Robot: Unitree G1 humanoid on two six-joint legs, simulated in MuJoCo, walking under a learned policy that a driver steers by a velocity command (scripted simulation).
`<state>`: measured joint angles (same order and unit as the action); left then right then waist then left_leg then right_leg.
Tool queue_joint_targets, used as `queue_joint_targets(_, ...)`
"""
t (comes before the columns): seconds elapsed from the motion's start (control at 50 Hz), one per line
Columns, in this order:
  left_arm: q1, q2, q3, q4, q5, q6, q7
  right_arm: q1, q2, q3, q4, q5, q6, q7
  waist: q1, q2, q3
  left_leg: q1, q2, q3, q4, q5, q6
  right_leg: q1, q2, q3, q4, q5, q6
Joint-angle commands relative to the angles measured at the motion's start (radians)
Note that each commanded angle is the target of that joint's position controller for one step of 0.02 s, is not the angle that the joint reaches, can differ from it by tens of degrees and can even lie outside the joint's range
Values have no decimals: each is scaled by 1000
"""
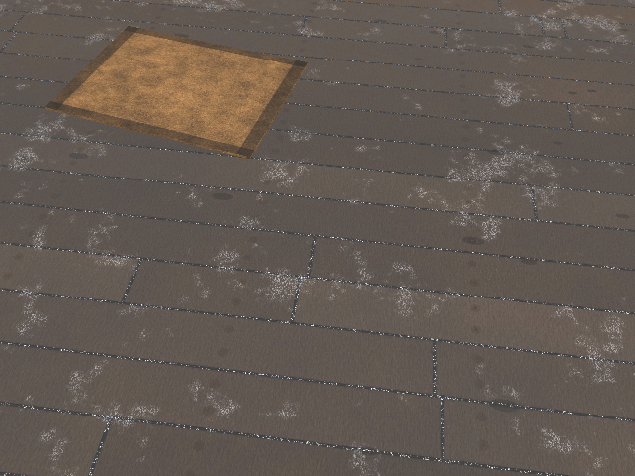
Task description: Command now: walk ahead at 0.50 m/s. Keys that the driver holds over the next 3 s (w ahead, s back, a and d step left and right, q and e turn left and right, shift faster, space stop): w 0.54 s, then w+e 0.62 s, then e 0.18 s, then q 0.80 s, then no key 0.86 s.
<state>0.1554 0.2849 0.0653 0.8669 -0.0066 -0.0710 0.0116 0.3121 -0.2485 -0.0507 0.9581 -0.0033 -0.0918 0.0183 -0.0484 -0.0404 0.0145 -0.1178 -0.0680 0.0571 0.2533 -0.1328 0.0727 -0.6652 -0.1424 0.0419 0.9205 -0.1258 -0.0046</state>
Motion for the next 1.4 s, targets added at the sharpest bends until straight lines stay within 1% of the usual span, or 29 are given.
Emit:
queue_joint_targets(0.02, -24, 30, 3, -52, 3, -10, -7, -42, -164, -30, -56, 8, -11, -18, 26, 90, 30, -48, 252, -136, -149, 188, 146, 15, -1, -9, -174, 169, 15)
queue_joint_targets(0.16, -208, 43, -6, -125, -13, -24, -42, 72, -184, -40, 9, 24, 16, -26, -22, 95, 64, 144, 321, -138, -77, 165, 114, 21, 49, -23, -396, 154, -21)
queue_joint_targets(0.2, -169, 70, 3, -124, -13, -28, -48, 55, -195, -46, 10, 25, 27, -30, 14, 111, 40, 191, 338, -141, -13, 280, 94, 88, 70, -36, -418, 72, -49)
queue_joint_targets(0.24, 52, 132, 39, -58, -8, -30, -42, 22, -182, -40, 0, 23, 38, -31, 129, 103, -94, 150, 270, -83, 244, 537, 52, 403, 129, -88, -450, 67, -95)
queue_joint_targets(0.26, 233, 202, 61, -18, 3, -28, -33, 33, -143, -22, -23, 6, 39, -32, 187, 11, -243, -34, 208, -35, 536, 349, 17, 707, -12, 65, -413, 91, -155)
queue_joint_targets(0.28, 307, 285, 80, 9, 5, -22, -35, 155, -11, 17, -31, 4, 16, -20, 132, -253, -364, -452, 17, -24, 899, -228, -51, 1056, -235, 540, -518, -108, -323)
queue_joint_targets(0.3, 299, 181, 50, 2, -4, -22, -37, 108, -100, -1, -16, 24, -9, -14, 161, -191, -372, -578, 37, -163, 1040, -440, -39, 1060, -244, 671, -616, -233, -319)
queue_joint_targets(0.32, 211, 138, 35, -16, -3, -26, -33, 16, -164, -18, -45, 50, -26, -9, 152, -136, -222, -651, 90, -164, 1073, -375, -17, 941, -212, 530, -630, -214, -271)
queue_joint_targets(0.36, 86, 89, 18, -40, 12, -28, -34, -73, -150, -21, -61, 34, -28, -18, 101, -4, -77, -593, 176, -127, 969, -222, -15, 678, -142, 329, -684, -35, -235)
queue_joint_targets(0.42, 68, 50, 7, -28, 16, -39, -42, -42, -104, -25, -47, 20, 9, -24, 44, -13, -49, -473, 214, -128, 867, -148, -21, 538, -77, 200, -757, 79, -215)
queue_joint_targets(0.48, 102, 114, 23, -3, 8, -42, -29, -99, -87, -21, -75, 10, 23, -25, 38, -30, -1, -545, 223, -119, 719, -44, -59, 519, -97, 140, -800, 155, -243)
queue_joint_targets(0.52, 139, 84, 16, 13, 8, -36, -18, -171, -102, -31, -88, 5, 27, -26, 60, 17, 7, -598, 211, -108, 650, 73, -64, 565, -59, 99, -815, 141, -209)
queue_joint_targets(0.66, 247, 127, 28, 65, -15, -14, -2, -392, -70, -10, -159, 17, -2, 0, 120, -8, 64, -497, 146, -83, 294, 213, -87, 585, -63, 74, -773, 107, -195)
queue_joint_targets(0.74, 226, 145, 42, 67, -19, 3, 8, -349, -125, -26, -161, 22, -22, 11, 65, -47, 35, -367, 125, -99, 222, 108, -59, 638, -105, 140, -669, 143, -164)
queue_joint_targets(0.78, 204, 111, 31, 53, -12, 10, 7, -120, -193, -63, -98, 15, -29, -1, -43, -33, -106, -36, 121, -85, 208, 76, -11, 569, -20, 93, -411, 278, -118)
queue_joint_targets(0.8, 211, 49, 8, 19, 10, 12, 7, 52, -268, -82, -75, 0, -29, -10, -95, 97, -274, 256, 311, -279, 234, 49, 46, 385, 69, 27, -91, 31, -76)
queue_joint_targets(0.82, 333, -50, -14, 2, -14, -5, 5, 84, -314, -91, -58, -1, -17, -4, -26, 394, -371, 517, 502, -706, 106, -177, 176, 20, 203, -7, 212, -462, -26)
queue_joint_targets(0.84, 292, 64, 11, 15, -32, -13, 6, 51, -205, -61, -77, 3, -19, -2, -48, 280, -308, 446, 470, -727, 46, -312, 145, -64, 141, 101, 342, -464, -34)
queue_joint_targets(0.86, 212, 112, 27, -9, -44, -15, 7, -17, -149, -46, -89, 6, -22, -5, -43, 214, -187, 325, 445, -571, 30, -303, 104, -107, 100, 89, 361, -372, -48)
queue_joint_targets(0.9, 165, 88, 34, -19, -28, -5, 12, -126, -111, -34, -95, -6, -23, -5, 11, 135, -70, 94, 388, -385, -31, -139, 88, -30, 26, 73, 298, -226, -46)
queue_joint_targets(1.02, 111, 40, 39, -65, -20, 45, 0, -127, -116, -44, -65, -10, -32, -23, 44, 96, 18, -13, 341, -93, -123, 117, 101, -32, -19, 66, 150, -63, -18)
queue_joint_targets(1.2, -137, 17, 16, -177, -8, 37, -55, -63, -196, -67, -51, 9, 13, -44, -15, 74, 88, 120, 352, 132, -69, 336, 63, -6, 33, -79, -252, 113, -35)
queue_joint_targets(1.28, 38, 101, 59, -171, -6, 44, -68, -108, -243, -81, -74, 40, 48, -56, 104, 135, -46, 171, 337, 170, 271, 811, 7, 258, 161, -163, -324, -1, -103)
queue_joint_targets(1.3, 178, 154, 89, -134, -6, 43, -55, -122, -228, -75, -82, 44, 50, -54, 178, 99, -119, 101, 291, 189, 474, 718, -38, 461, 199, -156, -420, 127, -136)
queue_joint_targets(1.32, 238, 249, 113, -125, -3, 52, -28, -76, -162, -54, -100, 1, 43, -47, 171, -72, -193, -152, 223, 191, 778, 188, -108, 725, 45, 64, -409, 492, -193)
queue_joint_targets(1.34, 152, 334, 112, -178, 20, 51, -23, 30, -72, -22, -140, -30, 22, -34, 44, -256, -342, -492, 25, 60, 1147, -585, -173, 990, -225, 563, -412, 769, -435)
queue_joint_targets(1.36, 169, 253, 87, -205, 21, 47, -35, -12, -156, -35, -121, 9, 6, -22, 125, -70, -479, -516, 63, -137, 1212, -569, -149, 979, -256, 584, -492, 655, -440)
queue_joint_targets(1.38, 118, 184, 65, -204, 18, 38, -38, -88, -167, -38, -135, 45, 6, -20, 120, -25, -358, -559, 111, -124, 1179, -478, -120, 875, -215, 428, -505, 580, -383)
queue_joint_targets(1.4, 62, 128, 49, -193, 2, 32, -37, -97, -150, -35, -117, 37, 14, -31, 87, 40, -236, -560, 163, -107, 1080, -399, -113, 727, -160, 308, -521, 511, -318)
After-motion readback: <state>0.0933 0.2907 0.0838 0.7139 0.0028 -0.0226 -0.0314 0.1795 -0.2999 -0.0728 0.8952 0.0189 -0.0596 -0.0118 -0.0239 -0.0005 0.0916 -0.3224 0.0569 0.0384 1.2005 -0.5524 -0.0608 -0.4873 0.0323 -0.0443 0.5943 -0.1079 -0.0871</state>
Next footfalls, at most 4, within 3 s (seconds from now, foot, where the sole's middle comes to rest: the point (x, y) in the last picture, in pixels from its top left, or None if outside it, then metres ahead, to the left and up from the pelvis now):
0.26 right None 0.32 -0.16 -0.78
0.78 left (273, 424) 0.62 0.08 -0.78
1.32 right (405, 341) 0.81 -0.23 -0.78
1.88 left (311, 327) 0.86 -0.01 -0.78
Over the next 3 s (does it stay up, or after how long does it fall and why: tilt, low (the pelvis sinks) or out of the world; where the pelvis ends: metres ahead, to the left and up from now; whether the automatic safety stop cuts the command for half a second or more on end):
stays up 0.83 -0.10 -0.01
